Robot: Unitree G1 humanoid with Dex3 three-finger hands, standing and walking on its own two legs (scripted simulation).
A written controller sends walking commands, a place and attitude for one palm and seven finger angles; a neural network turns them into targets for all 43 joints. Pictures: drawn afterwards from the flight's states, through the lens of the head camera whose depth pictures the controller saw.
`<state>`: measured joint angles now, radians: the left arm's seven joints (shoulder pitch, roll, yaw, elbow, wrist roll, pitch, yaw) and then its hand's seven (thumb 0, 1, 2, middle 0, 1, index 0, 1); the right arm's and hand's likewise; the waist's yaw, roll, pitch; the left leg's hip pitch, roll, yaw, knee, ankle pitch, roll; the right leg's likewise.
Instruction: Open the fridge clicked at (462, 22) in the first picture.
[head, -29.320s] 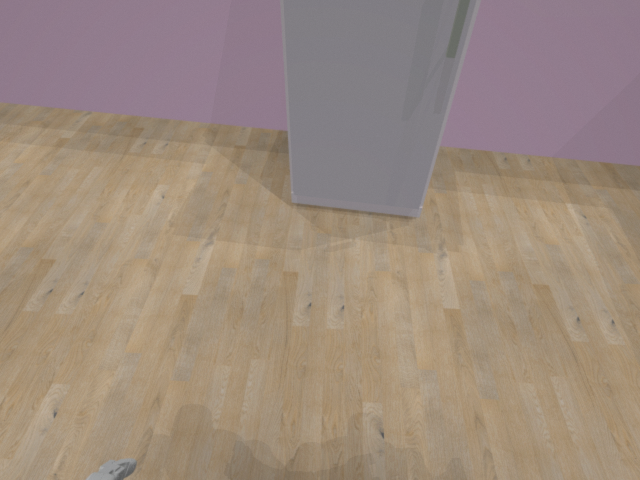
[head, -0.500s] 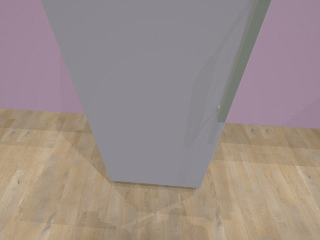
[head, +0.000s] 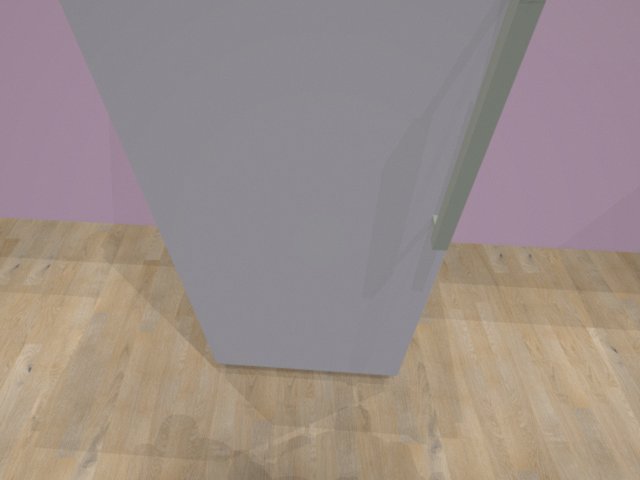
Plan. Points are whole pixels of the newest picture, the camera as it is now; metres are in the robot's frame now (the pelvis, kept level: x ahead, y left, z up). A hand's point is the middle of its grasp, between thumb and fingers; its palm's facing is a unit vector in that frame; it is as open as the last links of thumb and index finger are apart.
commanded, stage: look again from close up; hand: right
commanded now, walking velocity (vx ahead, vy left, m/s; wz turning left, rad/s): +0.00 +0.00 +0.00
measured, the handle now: (468, 143) +0.51 -0.17 +0.18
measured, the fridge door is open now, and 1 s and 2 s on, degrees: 0 0 0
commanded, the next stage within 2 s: none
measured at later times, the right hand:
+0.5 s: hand out of the picture +0.09 -0.23 -0.15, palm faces -0.03 +0.95 -0.32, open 7.3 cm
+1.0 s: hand out of the picture +0.08 -0.22 -0.16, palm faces -0.02 +0.95 -0.31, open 7.3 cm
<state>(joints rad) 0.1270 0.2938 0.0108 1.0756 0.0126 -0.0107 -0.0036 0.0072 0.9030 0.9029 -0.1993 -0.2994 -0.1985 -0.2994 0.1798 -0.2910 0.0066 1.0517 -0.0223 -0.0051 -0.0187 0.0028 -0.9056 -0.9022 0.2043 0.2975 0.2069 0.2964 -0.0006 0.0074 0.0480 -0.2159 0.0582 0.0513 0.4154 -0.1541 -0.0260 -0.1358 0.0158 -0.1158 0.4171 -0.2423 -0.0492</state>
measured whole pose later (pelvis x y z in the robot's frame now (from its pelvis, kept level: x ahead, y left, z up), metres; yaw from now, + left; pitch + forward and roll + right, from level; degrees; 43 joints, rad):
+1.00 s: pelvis +0.02 +0.01 +0.01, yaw -1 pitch -2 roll +0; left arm 0.14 0.30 -0.01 1.14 0.01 -0.01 0.00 0.01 0.90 0.90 -0.20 -0.30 -0.20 -0.30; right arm 0.16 -0.30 0.01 1.10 -0.02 -0.01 -0.01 0.00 -0.91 -0.90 0.20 0.30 0.21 0.30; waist 0.00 0.01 0.04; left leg -0.14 0.04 0.07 0.32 -0.14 -0.01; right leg -0.06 0.01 -0.10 0.31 -0.21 -0.03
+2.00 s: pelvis +0.03 +0.01 +0.01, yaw -1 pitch -2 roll +0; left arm 0.13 0.32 -0.01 1.14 0.01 -0.02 0.00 0.01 0.90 0.90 -0.20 -0.30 -0.20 -0.30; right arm 0.14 -0.33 0.01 1.11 -0.02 -0.01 -0.01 0.00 -0.90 -0.90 0.20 0.30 0.21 0.30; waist 0.00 0.01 0.04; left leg -0.13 0.04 0.07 0.30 -0.14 -0.01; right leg -0.04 0.00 -0.09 0.28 -0.20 -0.02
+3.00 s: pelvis -0.01 +0.04 -0.07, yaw -2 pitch +8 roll +0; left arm 0.19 0.28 -0.01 0.55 -0.04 -0.29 0.05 0.01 0.90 0.90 -0.20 -0.30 -0.20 -0.30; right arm 0.26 -0.32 -0.40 0.35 0.43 -0.48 0.59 0.01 -0.63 -0.79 0.22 0.47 0.23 0.47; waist -0.04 0.01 -0.07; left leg -0.73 0.04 0.11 1.00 -0.42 0.04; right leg -0.68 -0.04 -0.04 1.03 -0.50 0.00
